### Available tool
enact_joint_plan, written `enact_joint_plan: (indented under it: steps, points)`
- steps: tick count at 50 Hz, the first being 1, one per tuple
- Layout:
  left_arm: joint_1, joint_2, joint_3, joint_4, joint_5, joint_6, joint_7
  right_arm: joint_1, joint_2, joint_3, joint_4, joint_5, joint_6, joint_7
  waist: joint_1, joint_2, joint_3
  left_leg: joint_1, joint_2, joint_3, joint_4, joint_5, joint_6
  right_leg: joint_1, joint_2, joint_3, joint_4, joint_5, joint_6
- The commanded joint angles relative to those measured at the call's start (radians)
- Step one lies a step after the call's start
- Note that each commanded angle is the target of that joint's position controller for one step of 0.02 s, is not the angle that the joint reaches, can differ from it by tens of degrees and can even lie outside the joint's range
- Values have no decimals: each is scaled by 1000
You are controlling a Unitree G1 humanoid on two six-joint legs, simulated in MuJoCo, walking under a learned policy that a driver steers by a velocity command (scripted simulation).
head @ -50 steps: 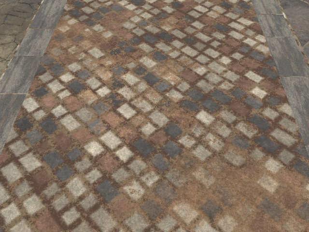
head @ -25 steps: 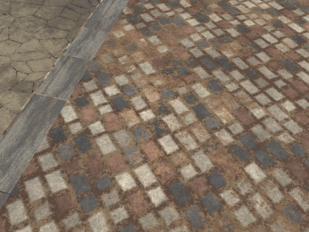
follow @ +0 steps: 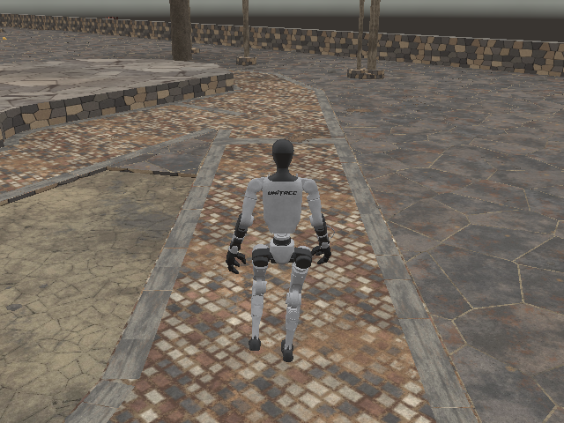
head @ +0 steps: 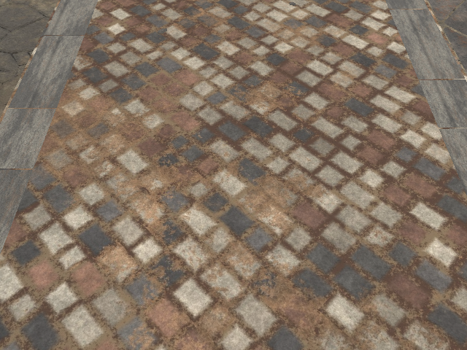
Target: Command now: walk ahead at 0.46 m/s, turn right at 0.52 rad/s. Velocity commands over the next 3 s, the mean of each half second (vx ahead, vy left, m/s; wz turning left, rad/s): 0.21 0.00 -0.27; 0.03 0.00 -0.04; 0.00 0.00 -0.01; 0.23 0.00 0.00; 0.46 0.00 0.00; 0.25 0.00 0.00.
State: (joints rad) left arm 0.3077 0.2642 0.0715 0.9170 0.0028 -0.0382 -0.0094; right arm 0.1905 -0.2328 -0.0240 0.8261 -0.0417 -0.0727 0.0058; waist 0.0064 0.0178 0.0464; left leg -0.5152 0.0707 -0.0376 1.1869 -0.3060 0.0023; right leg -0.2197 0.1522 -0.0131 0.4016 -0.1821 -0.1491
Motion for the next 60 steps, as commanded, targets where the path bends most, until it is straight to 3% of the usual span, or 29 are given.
enact_joint_plan:
  steps: [1, 3, 5, 7, 10, 12, 14, 15, 16, 17, 18, 19, 20, 21, 23, 29, 32, 33, 34, 36, 39, 46, 60]
  points:
    - [26, 142, 27, -55, -5, -32, 6, 57, -83, -16, -55, -8, 28, 4, -38, -27, -9, -59, 20, 32, -101, 55, -48, -7, -256, 260, -187, 453, -140]
    - [61, 150, 29, -56, -6, -27, 7, -9, -84, -15, -85, -3, 32, 1, -18, -45, -9, -76, 5, 54, -197, 116, -67, 12, -230, 221, -137, 695, -98]
    - [90, 143, 26, -55, -9, -17, 10, -54, -78, -9, -103, 4, 34, 0, 9, -74, -42, -72, -17, 70, -298, 179, -65, 68, -203, 180, -89, 821, -37]
    - [122, 133, 22, -53, -8, -6, 16, -102, -76, -3, -120, 13, 33, 0, 43, -100, -66, -67, -36, 75, -387, 241, -50, 131, -199, 179, -64, 841, 1]
    - [140, 120, 16, -55, 5, 5, 29, -148, -82, 3, -131, 19, 27, -4, 73, -109, -70, -48, -63, 74, -507, 272, -25, 210, -218, 202, -23, 826, 16]
    - [113, 123, 14, -65, 16, 7, 35, -100, -103, 0, -114, 17, 17, -8, 51, -114, -76, 33, -81, 55, -583, 237, 4, 226, -241, 229, 36, 839, 25]
    - [53, 145, 16, -80, 10, -2, 39, 40, -140, -13, -65, 13, 1, -20, -25, -107, -99, 194, -96, 41, -713, 267, 47, 219, -242, 252, 159, 871, 44]
    - [27, 143, 12, -88, -3, -11, 34, 129, -149, -16, -40, 8, -17, -26, -78, -65, -133, 347, -46, 8, -810, 484, 72, 167, -203, 234, 287, 752, 60]
    - [78, 83, -6, -123, -14, -22, 31, 203, -215, -23, -42, -1, -27, -33, -65, 95, -257, 587, 204, -204, -714, 1036, 145, 21, -124, 184, 529, 243, 87]
    - [240, 56, -5, -90, -38, -4, 36, 178, -224, -33, -43, 25, -4, -26, -4, 251, -389, 704, 394, -440, -702, 1327, 335, -125, 20, 114, 750, -474, 112]
    - [216, 119, 1, -50, 5, 17, 41, 138, -157, -19, -62, 45, 8, -14, 1, 74, -330, 585, 347, -435, -751, 1110, 330, -149, -21, 159, 804, -446, 108]
    - [150, 110, 1, -49, 19, 28, 36, 66, -100, -2, -69, 44, 12, -13, 11, 24, -214, 468, 287, -341, -799, 890, 294, -162, -49, 167, 789, -389, 117]
    - [110, 93, -6, -53, 22, 39, 30, 10, -62, 13, -74, 35, 18, -16, 26, 12, -148, 375, 233, -269, -853, 724, 251, -149, -79, 159, 723, -353, 129]
    - [84, 79, -11, -55, 22, 54, 24, -12, -58, 20, -69, 30, 22, -22, 34, 56, -103, 297, 187, -206, -901, 614, 220, -113, -103, 147, 650, -319, 143]
    - [114, 60, -21, -31, 22, 78, 19, -19, -84, 16, -48, 18, 28, -24, 51, 114, -100, 216, 120, -118, -926, 510, 190, -19, -94, 90, 551, -284, 161]
    - [35, 50, -39, -2, 14, 93, 30, 22, -134, -1, -3, 21, 53, -21, 13, 132, -91, 212, 110, -159, -978, -6, 172, 36, -119, 26, 237, -210, 147]
    - [42, 41, -49, 25, 20, 74, 32, 28, -126, -4, 12, 30, 73, -25, 28, 80, -38, 112, 90, -163, -987, -196, 99, 134, -139, 42, 18, -70, 107]
    - [38, 58, -50, 24, 31, 62, 36, 39, -111, -3, 16, 32, 74, -23, 20, 40, -20, 97, 73, -156, -962, -193, 60, 132, -203, 128, -39, -77, 89]
    - [5, 92, -47, 22, 25, 53, 37, 58, -96, -3, 19, 43, 77, -20, -17, -39, 20, 139, 8, -93, -934, -131, 33, 5, -256, 214, -82, -191, 65]
    - [-29, 44, -63, 45, 12, 30, 34, 66, -72, 0, 50, 38, 74, -12, -42, -105, 21, 371, -15, -51, -855, 88, 35, -173, -270, 232, -166, -274, 80]
    - [-29, 51, -63, 67, 5, 15, 41, 103, -88, -4, 97, 30, 62, -12, -47, -86, 2, 399, 6, -64, -846, 154, 51, -116, -238, 187, -154, -162, 101]
    - [28, 32, -67, 120, 6, 18, 44, 103, -63, 6, 168, 33, 61, -20, -19, -23, 13, 345, 7, -64, -866, 168, 42, -23, -233, 161, -120, -63, 83]
    - [54, -7, -79, 183, 4, 17, 53, 143, -32, 14, 270, 34, 67, -36, -19, -22, 16, 366, 14, -59, -841, 250, 41, 23, -232, 139, -105, 44, 83]
